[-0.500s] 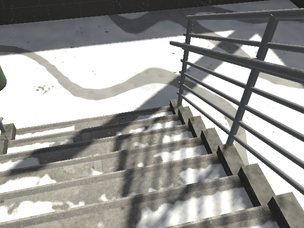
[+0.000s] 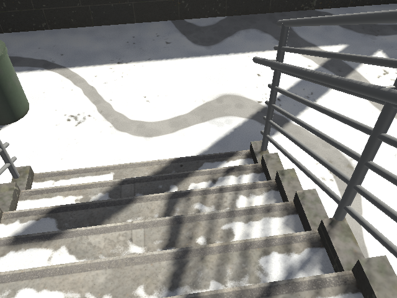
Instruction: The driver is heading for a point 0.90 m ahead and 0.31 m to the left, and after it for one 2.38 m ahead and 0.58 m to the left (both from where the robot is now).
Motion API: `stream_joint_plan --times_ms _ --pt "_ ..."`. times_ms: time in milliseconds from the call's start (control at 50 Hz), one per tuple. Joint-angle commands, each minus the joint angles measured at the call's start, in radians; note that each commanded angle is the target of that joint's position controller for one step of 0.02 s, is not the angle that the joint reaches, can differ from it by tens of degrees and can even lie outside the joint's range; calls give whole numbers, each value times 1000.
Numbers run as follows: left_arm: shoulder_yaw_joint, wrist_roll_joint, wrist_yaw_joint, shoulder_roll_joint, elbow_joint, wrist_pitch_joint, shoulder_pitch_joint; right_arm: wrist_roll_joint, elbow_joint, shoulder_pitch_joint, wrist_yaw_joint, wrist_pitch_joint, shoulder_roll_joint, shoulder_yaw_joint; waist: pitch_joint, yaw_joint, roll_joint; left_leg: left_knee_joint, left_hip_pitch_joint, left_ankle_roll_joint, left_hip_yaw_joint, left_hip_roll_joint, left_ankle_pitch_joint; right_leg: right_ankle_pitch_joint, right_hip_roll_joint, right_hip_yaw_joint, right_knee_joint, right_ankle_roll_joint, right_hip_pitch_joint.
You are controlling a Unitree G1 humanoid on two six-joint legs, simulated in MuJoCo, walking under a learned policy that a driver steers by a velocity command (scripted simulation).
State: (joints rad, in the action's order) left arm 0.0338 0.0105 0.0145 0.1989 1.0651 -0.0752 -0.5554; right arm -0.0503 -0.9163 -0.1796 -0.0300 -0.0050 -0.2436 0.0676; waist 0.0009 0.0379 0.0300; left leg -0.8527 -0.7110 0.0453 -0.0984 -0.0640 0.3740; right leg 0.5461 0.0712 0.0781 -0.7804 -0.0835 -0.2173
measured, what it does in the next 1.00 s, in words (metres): goes down: left foot 0.17 m lower, then right foot 0.17 m lower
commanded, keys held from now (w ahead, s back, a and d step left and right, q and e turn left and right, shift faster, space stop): w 0.50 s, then w+q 0.50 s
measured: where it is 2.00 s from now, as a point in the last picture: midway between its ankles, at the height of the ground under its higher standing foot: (183, 268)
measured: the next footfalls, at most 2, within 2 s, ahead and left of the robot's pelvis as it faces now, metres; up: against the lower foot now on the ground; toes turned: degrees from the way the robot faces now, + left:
left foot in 0.20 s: +0.26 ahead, +0.13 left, -0.17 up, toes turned +3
right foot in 0.78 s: +0.58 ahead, -0.08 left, -0.34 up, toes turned +4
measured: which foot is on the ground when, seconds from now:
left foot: up 0.00-0.18, down 0.20-0.78, up 0.80-1.00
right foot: down 0.00-0.22, up 0.24-0.76, down 0.78-1.00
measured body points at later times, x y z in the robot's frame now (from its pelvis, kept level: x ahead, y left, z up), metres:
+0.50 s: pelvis +0.27 +0.06 -0.15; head +0.26 +0.07 +0.30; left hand +0.34 +0.32 -0.30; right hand +0.16 -0.18 -0.29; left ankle +0.22 +0.13 -0.87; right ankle +0.40 -0.09 -0.79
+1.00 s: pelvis +0.54 +0.00 -0.32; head +0.55 -0.01 +0.13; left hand +0.49 +0.24 -0.46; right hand +0.61 -0.25 -0.47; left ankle +0.57 +0.15 -0.92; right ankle +0.54 -0.08 -1.04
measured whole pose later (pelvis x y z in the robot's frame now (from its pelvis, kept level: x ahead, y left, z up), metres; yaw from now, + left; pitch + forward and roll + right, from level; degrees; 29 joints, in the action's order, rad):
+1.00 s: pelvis +0.54 +0.00 -0.32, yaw +12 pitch -1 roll +0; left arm 0.04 0.02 -0.01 0.18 1.00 -0.08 -0.39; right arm -0.04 -0.96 -0.30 0.02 0.03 -0.24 0.08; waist 0.02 -0.04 0.04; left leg -1.41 -0.77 0.06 -0.03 -0.02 -0.20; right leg 0.39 -0.01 0.14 -0.66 -0.06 -0.26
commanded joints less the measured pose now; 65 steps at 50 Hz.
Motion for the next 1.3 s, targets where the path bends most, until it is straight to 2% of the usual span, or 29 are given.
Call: stream_joint_plan --times_ms 20,140,200,220,240,260,280,300,320,340,420,440,500,560,700,740,780,800,820,840,880,920,980,1020,1080,1120,1180,1240,1300 --pt "8 6 13 110 -77 -8 79 -1 50 81 -16 -15 -18 -2 91 -18 -56 96 199 2 70 35 166 -67 -197 -242 179 -116 -280" --pt "10 53 54 120 -46 38 -25 51 89 163 4 -23 -28 -11 200 100 -81 496 198 6 78 -23 -34 -345 -224 -262 -82 -114 -7" --pt "13 37 57 131 -17 48 -43 24 -61 -262 21 -29 -80 22 27 -73 -10 632 702 50 112 -10 -95 -503 -144 -184 -628 -117 -99" --pt "23 16 38 98 -6 35 -85 12 -108 -394 12 -31 -152 35 -91 -102 180 396 992 94 61 -108 252 159 5 -82 -1057 -67 -349" --pt "23 -32 45 93 -40 27 -147 19 -107 -474 -2 -31 -173 25 -260 -86 211 45 1297 153 -106 -269 483 432 12 -135 -1358 -41 -666" --pt "18 -42 58 126 -98 25 -48 67 -117 -521 -6 -26 -212 43 -341 -152 206 183 1328 248 -255 -379 172 324 -4 -129 -1441 -35 -856" --pt "14 -21 60 123 -147 30 121 69 -105 -459 17 -19 -195 40 -233 -175 202 398 1178 311 -370 -410 -323 193 -20 -80 -1370 -12 -1004" --pt "26 10 44 151 -142 43 213 50 -72 -344 25 -20 -100 8 -49 -129 8 486 917 276 -308 -344 -576 13 -82 -145 -1171 -9 -951" --pt "26 20 35 123 -130 61 209 21 -80 -323 27 -32 -96 1 17 -99 63 467 702 282 -332 -347 -528 -8 -87 -157 -1096 0 -847" --pt "36 22 28 120 -106 71 196 4 -76 -264 24 -53 -39 -28 107 -24 -42 433 510 202 -217 -258 -460 -210 -114 -238 -832 5 -767" --pt "28 69 -16 44 -73 101 205 34 -83 -262 36 -90 -100 -19 62 36 98 489 243 201 -100 -152 -276 -531 -114 -109 -369 60 -417" --pt "31 51 -16 38 -49 109 142 27 -82 -278 34 -88 -115 -12 -1 54 125 446 306 209 -118 -163 -241 -636 -115 -107 -431 49 -416" --pt "48 30 -27 95 -128 91 401 47 -104 -363 44 -92 -44 -24 108 -19 20 407 521 195 -178 -135 -605 -777 -160 -205 -205 33 -707" --pt "35 47 -47 75 -156 51 535 35 -84 -353 65 -95 -53 -23 105 -61 -37 326 376 181 -151 -75 -815 -1065 -143 -119 36 52 -500" --pt "15 -2 -45 63 -249 26 621 1 -88 -424 77 -44 -50 -23 158 -210 67 64 486 168 -181 -26 -549 -922 -137 -123 424 78 -297" --pt "24 -14 -22 87 -215 10 493 -13 -105 -431 95 -12 -56 -21 128 -169 40 -162 540 174 -181 -11 -426 -881 -164 -147 527 56 -173" --pt "52 13 -22 137 -105 10 152 4 -115 -442 94 -5 -71 -18 7 -14 -85 -602 337 162 -102 71 -598 -972 -171 -82 560 51 252" --pt "58 25 -30 191 -72 18 30 38 -124 -513 73 -18 -45 -4 -127 -9 -230 -971 38 111 -20 192 -1248 -1296 -298 -171 259 25 594" --pt "56 21 -46 212 -80 29 -19 86 -96 -593 86 -26 -47 -7 -300 -20 -249 -1234 -190 93 3 144 -1353 -1407 -466 -274 -19 -24 843" --pt "69 -7 -53 237 -92 33 -26 87 -40 -492 94 -29 -56 -21 -339 30 -263 -1235 -367 87 40 87 -1210 -846 -557 -415 134 -121 814" --pt "49 13 -31 138 -140 29 116 21 38 -171 75 -8 -69 -12 -68 51 -145 -1133 -396 68 65 37 -899 -247 -517 -437 417 -176 359" --pt "15 33 -22 60 -128 1 197 3 -13 -214 61 16 -87 21 104 -84 -27 -719 -180 40 -56 -23 -645 -555 -419 -280 350 -98 -37" --pt "13 -2 -12 88 -115 -31 173 5 -22 -189 31 36 2 17 110 -104 -151 -400 -29 1 9 20 -411 -663 -364 -164 359 -75 -213" --pt "26 11 -12 137 -92 -21 106 -4 -53 -241 26 52 13 14 19 -114 -187 -480 -37 15 33 36 -319 -716 -392 -175 291 -104 -123" --pt "2 3 -9 53 -80 -22 77 8 22 -22 12 39 -11 25 98 -72 -104 -286 -243 49 -60 13 -141 -333 -364 -168 266 -41 -2" --pt "10 23 -6 82 -72 -34 35 4 51 96 1 27 -19 26 146 -26 -127 -208 -297 60 -32 25 -56 -248 -367 -180 252 -40 43" --pt "-1 23 10 82 -76 -46 65 8 70 185 -27 -4 3 7 156 -12 -30 97 79 52 82 53 267 -89 -323 -26 212 -8 -196" --pt "3 30 20 103 -58 -36 12 38 101 277 -28 -9 8 -6 227 66 -80 291 101 38 142 37 223 -187 -331 17 93 -4 -71" --pt "4 33 39 99 -11 10 -69 22 94 251 -15 -20 0 -18 205 101 -97 435 226 49 211 35 35 -485 -327 45 -123 -16 54"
